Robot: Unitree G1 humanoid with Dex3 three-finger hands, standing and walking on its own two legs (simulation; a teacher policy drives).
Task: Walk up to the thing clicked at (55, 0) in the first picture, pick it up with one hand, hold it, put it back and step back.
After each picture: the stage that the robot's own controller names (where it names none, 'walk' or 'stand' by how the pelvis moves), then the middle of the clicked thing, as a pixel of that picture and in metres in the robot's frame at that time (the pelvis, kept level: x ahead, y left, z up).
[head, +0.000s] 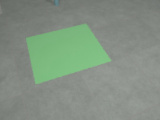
stand; out of the picture +2.33 +0.46 -0.65
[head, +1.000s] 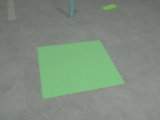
walk; (71, 10) +2.22 +0.20 -0.63
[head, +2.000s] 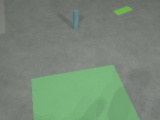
walk; (75, 20) +1.59 +0.12 -0.63
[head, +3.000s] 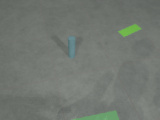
walk; (71, 47) +1.10 +0.14 -0.63
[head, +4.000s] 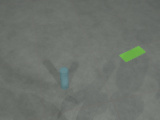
walk; (64, 78) +0.75 +0.16 -0.63
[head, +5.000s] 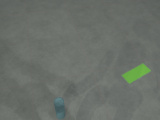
stand; (59, 109) +0.50 +0.17 -0.63
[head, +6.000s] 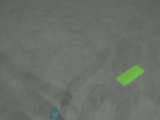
stand; (56, 119) +0.46 +0.21 -0.65
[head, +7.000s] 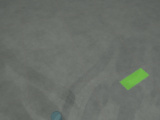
stand; out of the picture +0.43 +0.20 -0.66
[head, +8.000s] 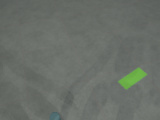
stand; out of the picture +0.43 +0.21 -0.66
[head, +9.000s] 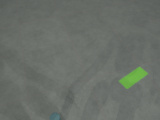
stand; out of the picture +0.41 +0.22 -0.66
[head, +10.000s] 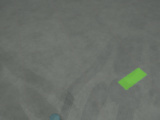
stand; out of the picture +0.42 +0.22 -0.66
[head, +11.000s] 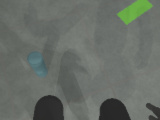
go down; (38, 66) +0.47 +0.23 -0.39
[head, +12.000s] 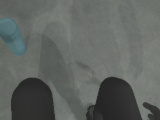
go down; (14, 40) +0.49 +0.28 -0.26
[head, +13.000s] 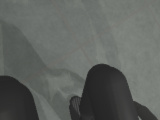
close in; out of the picture +0.47 +0.31 -0.18
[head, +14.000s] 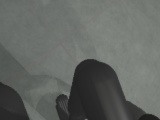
close; out of the picture +0.45 +0.34 -0.16
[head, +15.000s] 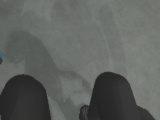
lift; out of the picture +0.38 +0.30 -0.07
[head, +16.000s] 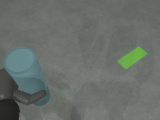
lift; (32, 82) +0.31 +0.17 +0.07
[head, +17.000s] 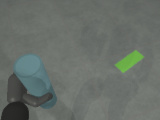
hold; (39, 86) +0.31 +0.16 +0.03
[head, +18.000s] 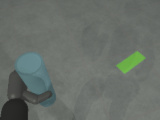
hold; (40, 84) +0.32 +0.16 +0.03
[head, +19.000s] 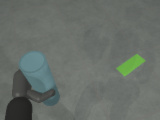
crouch; (43, 83) +0.33 +0.15 +0.04
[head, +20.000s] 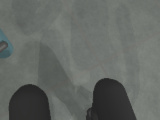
crouch; out of the picture +0.46 +0.26 -0.05
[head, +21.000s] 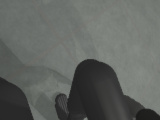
lower; out of the picture +0.42 +0.33 -0.16
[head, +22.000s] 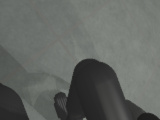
lower; out of the picture +0.43 +0.34 -0.16
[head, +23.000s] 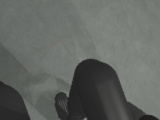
lower; out of the picture +0.43 +0.34 -0.16
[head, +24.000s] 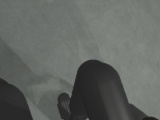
lower; out of the picture +0.42 +0.33 -0.16
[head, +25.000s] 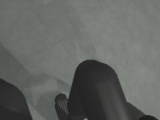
loosen; out of the picture +0.43 +0.32 -0.16
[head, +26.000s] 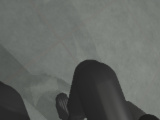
withdraw; out of the picture +0.43 +0.33 -0.17
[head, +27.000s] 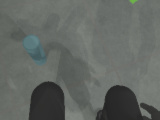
walk; (36, 52) +0.48 +0.25 -0.32
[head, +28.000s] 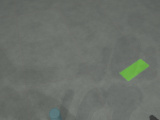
stand; (56, 119) +0.42 +0.19 -0.59
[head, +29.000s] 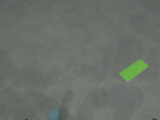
stand; out of the picture +0.42 +0.21 -0.60
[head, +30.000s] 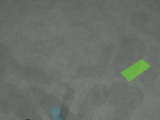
stand; (57, 117) +0.42 +0.20 -0.61
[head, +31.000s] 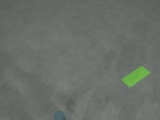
stand; out of the picture +0.44 +0.19 -0.65
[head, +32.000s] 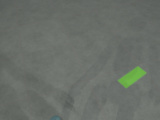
stand; out of the picture +0.41 +0.21 -0.66
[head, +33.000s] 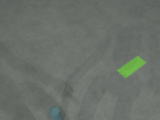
walk; (57, 116) +0.42 +0.21 -0.65
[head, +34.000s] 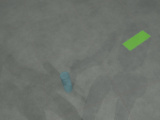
walk; (66, 82) +0.62 +0.19 -0.64
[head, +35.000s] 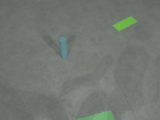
walk; (63, 48) +1.00 +0.17 -0.64
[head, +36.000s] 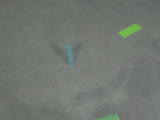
stand; (70, 55) +1.05 +0.20 -0.63
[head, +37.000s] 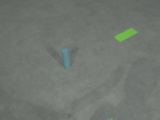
stand; (66, 59) +1.03 +0.21 -0.66
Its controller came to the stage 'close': yes
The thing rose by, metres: 0.68
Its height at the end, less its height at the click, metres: +0.00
